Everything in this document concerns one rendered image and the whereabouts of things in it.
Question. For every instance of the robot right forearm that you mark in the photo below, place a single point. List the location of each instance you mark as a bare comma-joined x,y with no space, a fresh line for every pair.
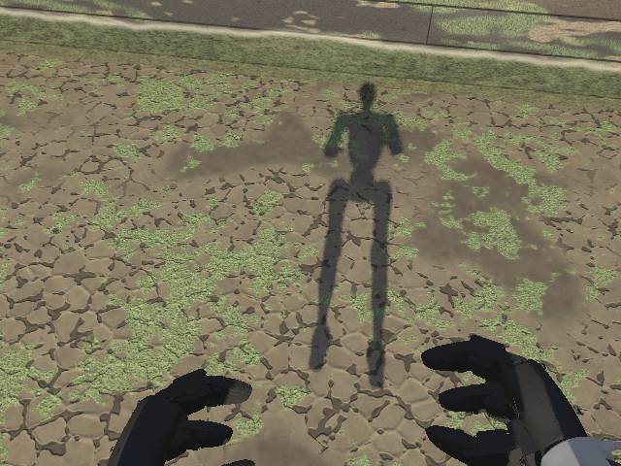
578,451

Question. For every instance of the robot left hand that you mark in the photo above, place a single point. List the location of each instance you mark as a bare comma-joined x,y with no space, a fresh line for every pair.
159,429

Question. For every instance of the robot right hand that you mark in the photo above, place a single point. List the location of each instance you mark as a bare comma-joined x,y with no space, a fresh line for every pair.
517,392

